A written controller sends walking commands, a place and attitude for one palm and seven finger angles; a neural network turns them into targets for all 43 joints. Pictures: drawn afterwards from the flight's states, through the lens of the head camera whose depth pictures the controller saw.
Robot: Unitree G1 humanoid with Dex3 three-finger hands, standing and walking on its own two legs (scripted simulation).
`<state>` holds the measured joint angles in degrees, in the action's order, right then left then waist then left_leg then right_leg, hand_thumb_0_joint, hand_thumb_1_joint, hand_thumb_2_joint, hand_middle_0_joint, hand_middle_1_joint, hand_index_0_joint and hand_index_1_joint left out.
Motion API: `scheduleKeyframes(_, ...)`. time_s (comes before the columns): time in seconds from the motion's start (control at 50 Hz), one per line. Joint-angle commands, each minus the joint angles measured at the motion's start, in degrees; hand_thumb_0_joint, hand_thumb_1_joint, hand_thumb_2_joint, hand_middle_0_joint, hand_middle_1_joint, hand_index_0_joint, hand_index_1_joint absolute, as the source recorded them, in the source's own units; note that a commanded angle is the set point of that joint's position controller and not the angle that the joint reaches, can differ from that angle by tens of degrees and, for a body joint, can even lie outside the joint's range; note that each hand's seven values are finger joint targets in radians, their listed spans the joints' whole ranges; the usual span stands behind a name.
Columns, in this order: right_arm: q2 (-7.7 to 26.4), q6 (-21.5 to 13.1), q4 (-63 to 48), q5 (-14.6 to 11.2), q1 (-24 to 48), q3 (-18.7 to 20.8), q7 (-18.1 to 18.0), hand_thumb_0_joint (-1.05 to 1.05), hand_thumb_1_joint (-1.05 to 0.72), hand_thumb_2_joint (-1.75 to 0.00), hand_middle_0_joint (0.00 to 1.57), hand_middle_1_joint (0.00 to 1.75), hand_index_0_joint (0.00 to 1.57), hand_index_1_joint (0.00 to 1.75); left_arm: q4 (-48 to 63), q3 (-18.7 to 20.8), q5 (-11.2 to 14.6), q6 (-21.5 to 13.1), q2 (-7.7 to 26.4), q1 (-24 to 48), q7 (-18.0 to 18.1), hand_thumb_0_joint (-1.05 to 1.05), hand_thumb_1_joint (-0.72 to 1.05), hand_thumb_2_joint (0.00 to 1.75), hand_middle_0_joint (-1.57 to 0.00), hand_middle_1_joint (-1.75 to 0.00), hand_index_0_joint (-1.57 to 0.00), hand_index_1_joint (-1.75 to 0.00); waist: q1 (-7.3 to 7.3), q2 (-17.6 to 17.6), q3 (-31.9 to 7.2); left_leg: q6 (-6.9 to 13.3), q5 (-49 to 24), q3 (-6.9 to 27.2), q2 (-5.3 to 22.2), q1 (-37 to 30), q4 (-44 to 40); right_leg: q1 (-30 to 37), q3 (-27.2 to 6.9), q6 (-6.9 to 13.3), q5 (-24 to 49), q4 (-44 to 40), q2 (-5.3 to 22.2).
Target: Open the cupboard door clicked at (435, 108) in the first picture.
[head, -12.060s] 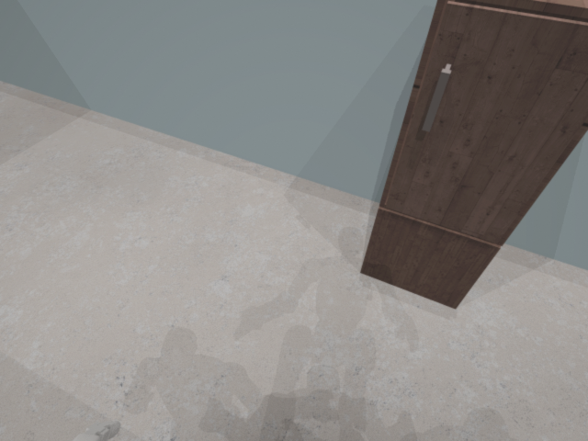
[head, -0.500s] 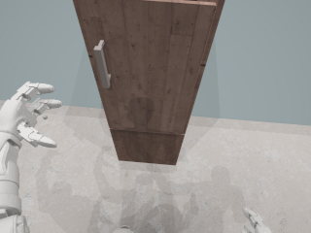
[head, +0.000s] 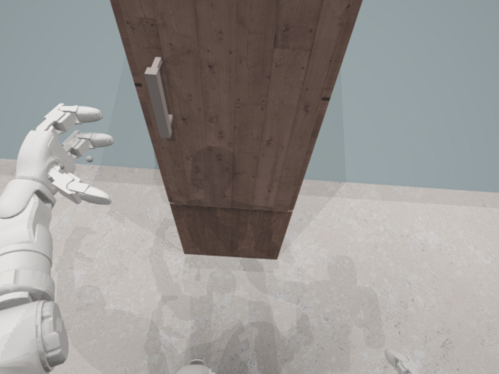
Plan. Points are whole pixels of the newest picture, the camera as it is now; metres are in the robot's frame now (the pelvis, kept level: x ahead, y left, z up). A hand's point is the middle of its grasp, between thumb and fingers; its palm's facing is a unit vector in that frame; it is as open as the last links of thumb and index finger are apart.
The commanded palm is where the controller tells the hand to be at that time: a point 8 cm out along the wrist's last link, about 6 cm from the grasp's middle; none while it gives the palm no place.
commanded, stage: move the hooked fingers beside the handle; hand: left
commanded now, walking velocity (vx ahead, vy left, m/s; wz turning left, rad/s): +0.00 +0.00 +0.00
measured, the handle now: (161, 99) +0.57 +0.17 +0.10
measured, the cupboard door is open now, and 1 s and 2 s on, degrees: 0 0 0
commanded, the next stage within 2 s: none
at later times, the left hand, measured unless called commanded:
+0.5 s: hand (116, 122) +0.49 +0.23 +0.11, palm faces -0.05 -1.00 +0.00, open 14.0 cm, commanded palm +0.48 +0.28 +0.10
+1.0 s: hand (113, 116) +0.53 +0.25 +0.09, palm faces -0.01 -1.00 +0.01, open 13.9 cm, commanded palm +0.51 +0.29 +0.09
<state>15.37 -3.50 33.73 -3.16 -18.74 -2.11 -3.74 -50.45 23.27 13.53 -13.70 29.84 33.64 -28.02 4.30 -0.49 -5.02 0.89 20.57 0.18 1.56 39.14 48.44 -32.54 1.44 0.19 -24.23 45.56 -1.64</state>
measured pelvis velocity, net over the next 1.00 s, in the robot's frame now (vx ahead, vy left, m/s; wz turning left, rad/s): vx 0.01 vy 0.00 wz -0.05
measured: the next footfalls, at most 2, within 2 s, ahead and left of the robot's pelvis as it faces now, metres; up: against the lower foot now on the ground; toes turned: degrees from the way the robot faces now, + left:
none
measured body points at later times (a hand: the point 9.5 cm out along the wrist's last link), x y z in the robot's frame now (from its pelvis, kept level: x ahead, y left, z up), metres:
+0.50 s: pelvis -0.01 +0.00 -0.01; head +0.10 +0.02 +0.43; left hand +0.49 +0.28 +0.11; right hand -0.01 -0.28 -0.11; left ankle +0.03 +0.11 -0.70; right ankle -0.02 -0.12 -0.70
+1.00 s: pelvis +0.01 +0.00 -0.01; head +0.14 +0.03 +0.42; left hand +0.52 +0.30 +0.09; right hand -0.02 -0.27 -0.11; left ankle +0.03 +0.11 -0.70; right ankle -0.02 -0.12 -0.70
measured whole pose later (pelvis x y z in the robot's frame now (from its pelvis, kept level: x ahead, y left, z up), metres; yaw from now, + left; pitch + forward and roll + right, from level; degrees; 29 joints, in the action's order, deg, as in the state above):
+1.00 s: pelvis +0.01 +0.00 -0.01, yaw -3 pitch +20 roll -4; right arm 15.6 5.0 34.3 -1.3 -25.7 -2.6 -1.9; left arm -70.5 29.4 5.4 -15.7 42.4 54.1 -25.5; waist 11.0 -0.6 -5.5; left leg 0.9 23.4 0.0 4.0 51.2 54.1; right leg -44.1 0.8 0.1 -25.2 48.7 -4.0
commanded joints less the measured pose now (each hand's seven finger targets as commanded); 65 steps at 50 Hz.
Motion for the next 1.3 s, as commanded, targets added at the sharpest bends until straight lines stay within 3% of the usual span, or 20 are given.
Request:
scheduleKeyframes(0.0,10.5,-1.0,-4.9,0.4,-4.3,4.0,-0.5,0.00,-0.90,-0.90,0.20,0.30,0.20,0.30,8.6,2.2,0.2,-4.4,16.4,24.9,1.1,0.00,-0.50,0.30,-0.30,-1.20,-0.30,-1.20,0.47,-5.9,-18.8,0.7,-16.7,2.9,-0.3,-20.7,-5.0,-3.2,0.5,1.4,16.1,-5.0,-1.1)
scheduleKeyframes(0.1,10.7,0.1,-3.8,0.6,-5.4,4.0,-0.3,0.00,-0.90,-0.90,0.20,0.30,0.20,0.30,3.8,0.2,-0.6,-5.6,14.9,30.8,1.5,0.00,-0.50,0.30,-0.30,-1.20,-0.30,-1.20,2.06,-5.5,-17.7,0.9,-14.3,2.8,-0.2,-19.3,-4.3,-5.7,0.4,1.2,14.1,-4.8,-1.1)
scheduleKeyframes(0.12,11.0,0.5,-3.6,0.8,-6.1,3.9,-0.4,0.00,-0.90,-0.90,0.20,0.30,0.20,0.30,2.2,2.2,-0.4,-5.7,17.0,31.3,1.8,0.00,-0.50,0.30,-0.30,-1.20,-0.30,-1.20,1.82,-2.8,-17.7,1.1,-14.0,2.9,-0.3,-17.4,-3.9,-4.4,0.4,1.3,14.3,-4.5,-1.3)
scheduleKeyframes(0.16,11.3,0.9,-2.8,0.6,-6.5,3.7,-0.6,0.00,-0.90,-0.90,0.20,0.30,0.20,0.30,-0.8,1.5,-1.7,-5.7,18.6,35.3,2.0,0.00,-0.50,0.30,-0.30,-1.20,-0.30,-1.20,3.18,-3.5,-16.6,1.2,-11.3,2.6,-0.2,-15.3,-3.8,-6.1,0.0,0.9,12.4,-4.6,-1.0)
scheduleKeyframes(0.24,11.4,1.3,-2.1,1.1,-8.1,3.9,-0.4,0.00,-0.90,-0.90,0.20,0.30,0.20,0.30,0.2,2.7,-3.2,-7.8,20.8,39.5,2.9,0.00,-0.50,0.30,-0.30,-1.20,-0.30,-1.20,2.93,-8.9,-23.1,0.8,-15.1,3.3,0.0,-19.7,-2.4,-7.4,-0.3,1.2,13.7,-3.2,-1.2)
scheduleKeyframes(0.28,11.5,1.7,-1.3,1.3,-9.0,3.8,-0.4,0.00,-0.90,-0.90,0.20,0.30,0.20,0.30,-0.7,3.4,-3.4,-8.4,22.5,41.7,3.2,0.00,-0.50,0.30,-0.30,-1.20,-0.30,-1.20,3.46,-8.3,-23.9,0.9,-14.9,3.5,0.2,-18.8,-1.8,-7.4,-0.4,1.0,13.6,-3.0,-1.3)
scheduleKeyframes(0.36,11.7,2.5,-0.5,1.4,-10.2,3.9,-0.4,0.00,-0.90,-0.90,0.20,0.30,0.20,0.30,-4.5,3.2,-4.0,-7.8,23.1,43.6,3.0,0.00,-0.50,0.30,-0.30,-1.20,-0.30,-1.20,4.45,-8.2,-24.3,1.2,-15.1,3.1,0.2,-17.4,-0.9,-7.6,-0.6,0.8,14.3,-2.9,-1.5)
scheduleKeyframes(0.38,12.0,2.8,-0.5,1.4,-10.9,3.9,-0.3,0.00,-0.90,-0.90,0.20,0.30,0.20,0.30,-5.5,4.9,-4.4,-7.4,25.5,42.8,3.0,0.00,-0.50,0.30,-0.30,-1.20,-0.30,-1.20,3.72,-8.3,-24.8,1.2,-15.6,2.9,0.1,-16.4,-0.8,-6.8,-0.7,0.9,15.1,-2.7,-1.6)
scheduleKeyframes(0.5,12.3,4.3,-0.8,1.5,-12.7,3.5,-0.2,0.00,-0.90,-0.90,0.20,0.30,0.20,0.30,-11.5,4.1,-6.2,-4.9,27.3,45.0,3.4,0.00,-0.50,0.30,-0.30,-1.20,-0.30,-1.20,5.62,-6.1,-20.0,1.8,-12.8,2.0,0.1,-10.1,0.0,-8.1,-1.1,0.3,14.1,-3.2,-1.8)
scheduleKeyframes(0.58,12.6,4.8,-0.8,1.7,-14.3,3.3,-0.4,0.00,-0.90,-0.90,0.20,0.30,0.20,0.30,-10.3,6.5,-7.1,-6.0,32.5,50.1,3.5,0.00,-0.50,0.30,-0.30,-1.20,-0.30,-1.20,6.15,-8.4,-24.0,1.9,-14.9,1.8,0.2,-9.6,1.5,-6.7,-1.9,0.2,16.5,-2.3,-1.9)
scheduleKeyframes(0.66,12.4,5.2,-0.1,2.1,-15.4,3.3,-0.1,0.00,-0.90,-0.90,0.20,0.30,0.20,0.30,-10.7,3.9,-7.6,-6.7,29.5,52.2,3.1,0.00,-0.50,0.30,-0.30,-1.20,-0.30,-1.20,7.28,-11.6,-26.4,1.5,-18.1,2.6,0.6,-14.0,2.6,-10.4,-1.1,0.4,17.0,-1.7,-2.3)
scheduleKeyframes(0.74,12.4,6.2,-0.9,2.2,-16.6,3.5,0.2,0.00,-0.90,-0.90,0.20,0.30,0.20,0.30,-12.7,5.9,-7.2,-4.8,30.2,45.6,1.9,0.00,-0.50,0.30,-0.30,-1.20,-0.30,-1.20,5.46,-11.1,-29.3,1.5,-23.0,2.1,0.6,-15.2,2.9,-8.2,-0.7,0.5,21.6,-1.0,-2.5)
scheduleKeyframes(0.82,12.4,7.2,-1.8,2.5,-17.0,3.7,0.6,0.00,-0.90,-0.90,0.20,0.30,0.20,0.30,-9.9,8.2,-6.7,-4.1,31.8,42.7,1.8,0.00,-0.50,0.30,-0.30,-1.20,-0.30,-1.20,4.25,-9.6,-29.2,1.7,-25.5,1.6,0.5,-14.4,2.9,-5.7,-0.5,0.5,25.0,-0.9,-2.8)
scheduleKeyframes(0.9,12.3,7.7,-2.4,2.2,-16.2,3.8,0.7,0.00,-0.90,-0.90,0.20,0.30,0.20,0.30,-7.3,8.7,-6.5,-5.7,32.7,45.4,2.5,0.00,-0.50,0.30,-0.30,-1.20,-0.30,-1.20,5.53,-8.1,-26.7,2.0,-22.9,1.4,0.4,-12.7,2.7,-5.4,-0.8,0.2,24.5,-1.4,-3.1)
scheduleKeyframes(0.98,12.2,7.8,-1.3,2.3,-15.9,4.0,0.9,0.00,-0.90,-0.90,0.20,0.30,0.20,0.30,-4.8,8.2,-6.5,-8.0,31.8,47.1,2.9,0.00,-0.50,0.30,-0.30,-1.20,-0.30,-1.20,5.60,-13.0,-28.5,1.2,-25.9,2.5,0.8,-18.4,3.2,-8.6,-0.3,0.7,23.3,-1.1,-3.3)
scheduleKeyframes(1.06,11.8,7.8,-0.1,2.3,-15.3,4.0,1.0,0.00,-0.90,-0.90,0.20,0.30,0.20,0.30,-7.8,0.9,-6.1,-6.2,22.3,46.9,1.8,0.00,-0.50,0.30,-0.30,-1.20,-0.30,-1.20,7.09,-15.1,-25.3,0.5,-26.8,4.1,1.5,-22.5,2.8,-15.2,1.0,1.0,19.2,-1.7,-3.2)
scheduleKeyframes(1.1,11.9,7.8,-0.2,2.2,-15.2,3.9,1.0,0.00,-0.90,-0.90,0.20,0.30,0.20,0.30,-10.6,-1.4,-5.8,-4.2,19.3,47.2,1.7,0.00,-0.50,0.30,-0.30,-1.20,-0.30,-1.20,8.00,-12.8,-22.6,0.7,-23.8,4.4,1.4,-21.0,2.2,-16.8,1.5,1.0,17.0,-2.0,-3.1)
scheduleKeyframes(1.18,12.1,7.7,-0.7,2.6,-15.7,3.9,0.9,0.00,-0.90,-0.90,0.20,0.30,0.20,0.30,-9.4,1.4,-5.7,-3.6,21.6,47.2,3.2,0.00,-0.50,0.30,-0.30,-1.20,-0.30,-1.20,6.72,-11.2,-25.4,0.6,-27.2,4.8,1.4,-21.0,2.5,-15.1,1.5,1.1,19.1,-0.9,-2.8)
scheduleKeyframes(1.24,11.8,7.5,-1.0,3.1,-15.6,4.0,1.4,0.00,-0.90,-0.90,0.20,0.30,0.20,0.30,-3.4,3.9,-6.4,-6.4,24.0,50.0,5.7,0.00,-0.50,0.30,-0.30,-1.20,-0.30,-1.20,5.72,-14.4,-30.4,0.1,-31.6,5.3,1.6,-24.5,3.4,-14.6,1.2,1.1,20.5,0.1,-2.8)
scheduleKeyframes(1.28,11.7,7.4,-1.4,3.2,-15.2,4.0,1.8,0.00,-0.90,-0.90,0.20,0.30,0.20,0.30,-1.7,5.8,-6.5,-8.0,25.8,50.0,7.0,0.00,-0.50,0.30,-0.30,-1.20,-0.30,-1.20,5.33,-13.2,-31.9,0.1,-31.4,5.0,1.4,-24.2,3.6,-12.2,1.1,1.0,21.6,0.2,-3.0)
